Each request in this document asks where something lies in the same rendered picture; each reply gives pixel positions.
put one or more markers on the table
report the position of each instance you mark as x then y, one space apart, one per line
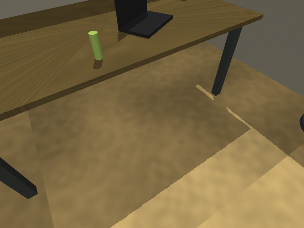
47 54

